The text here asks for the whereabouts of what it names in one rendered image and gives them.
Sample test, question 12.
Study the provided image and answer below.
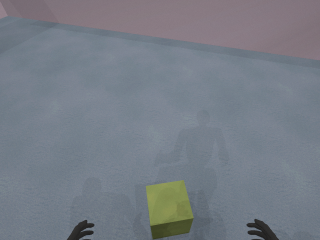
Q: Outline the carton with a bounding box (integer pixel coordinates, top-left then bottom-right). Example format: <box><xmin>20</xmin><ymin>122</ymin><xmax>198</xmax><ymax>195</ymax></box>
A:
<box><xmin>146</xmin><ymin>180</ymin><xmax>194</xmax><ymax>240</ymax></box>

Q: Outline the robot right hand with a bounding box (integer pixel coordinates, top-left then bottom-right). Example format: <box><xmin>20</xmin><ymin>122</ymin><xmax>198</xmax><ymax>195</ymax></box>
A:
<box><xmin>246</xmin><ymin>219</ymin><xmax>279</xmax><ymax>240</ymax></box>

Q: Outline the robot left hand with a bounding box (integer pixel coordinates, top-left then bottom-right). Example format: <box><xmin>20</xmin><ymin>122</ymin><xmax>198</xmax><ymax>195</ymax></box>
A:
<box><xmin>67</xmin><ymin>220</ymin><xmax>95</xmax><ymax>240</ymax></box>

